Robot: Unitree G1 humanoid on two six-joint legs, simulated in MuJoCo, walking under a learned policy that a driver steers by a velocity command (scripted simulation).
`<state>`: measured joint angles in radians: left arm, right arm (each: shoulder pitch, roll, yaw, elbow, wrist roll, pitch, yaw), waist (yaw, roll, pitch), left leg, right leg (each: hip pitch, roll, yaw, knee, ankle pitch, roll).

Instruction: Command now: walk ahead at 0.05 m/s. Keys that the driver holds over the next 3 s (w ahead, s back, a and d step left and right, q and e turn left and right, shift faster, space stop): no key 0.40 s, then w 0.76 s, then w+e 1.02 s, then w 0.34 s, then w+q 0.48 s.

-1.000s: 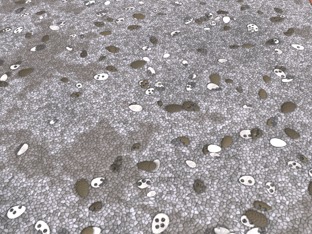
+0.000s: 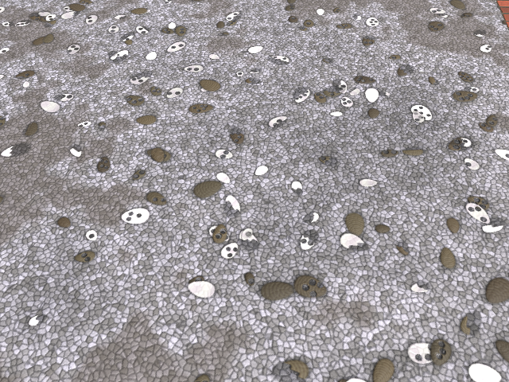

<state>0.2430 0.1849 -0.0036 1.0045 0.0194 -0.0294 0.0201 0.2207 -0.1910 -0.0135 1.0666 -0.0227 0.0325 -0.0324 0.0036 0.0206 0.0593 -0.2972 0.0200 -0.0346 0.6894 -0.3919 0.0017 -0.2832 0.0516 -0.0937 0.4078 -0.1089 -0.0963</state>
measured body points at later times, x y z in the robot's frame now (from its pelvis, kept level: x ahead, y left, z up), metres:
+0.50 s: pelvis +0.04 +0.03 +0.00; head +0.03 +0.03 +0.45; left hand +0.03 +0.25 -0.15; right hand +0.01 -0.19 -0.16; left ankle +0.01 +0.13 -0.74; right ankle +0.07 -0.06 -0.73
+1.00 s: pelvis +0.21 -0.02 +0.01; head +0.23 -0.03 +0.45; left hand +0.11 +0.20 -0.13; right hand +0.34 -0.25 -0.14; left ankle +0.32 +0.11 -0.68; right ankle +0.11 -0.08 -0.74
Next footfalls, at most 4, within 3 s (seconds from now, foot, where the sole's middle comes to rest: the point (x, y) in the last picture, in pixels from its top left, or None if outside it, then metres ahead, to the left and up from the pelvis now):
0.06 left None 0.05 0.13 -0.77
1.18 left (248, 381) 0.49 0.07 -0.77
1.72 right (313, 288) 0.75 -0.11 -0.77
2.26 left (307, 189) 1.13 -0.12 -0.77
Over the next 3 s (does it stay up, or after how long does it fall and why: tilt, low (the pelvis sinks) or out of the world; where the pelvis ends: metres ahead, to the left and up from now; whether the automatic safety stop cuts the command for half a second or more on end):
stays up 1.22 -0.35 0.01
